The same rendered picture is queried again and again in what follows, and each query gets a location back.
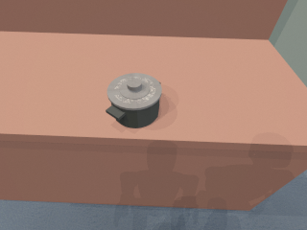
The knob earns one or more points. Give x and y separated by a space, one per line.
134 84

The table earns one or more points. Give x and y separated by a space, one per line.
231 128

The pot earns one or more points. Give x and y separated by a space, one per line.
134 118

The lid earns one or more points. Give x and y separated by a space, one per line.
148 95

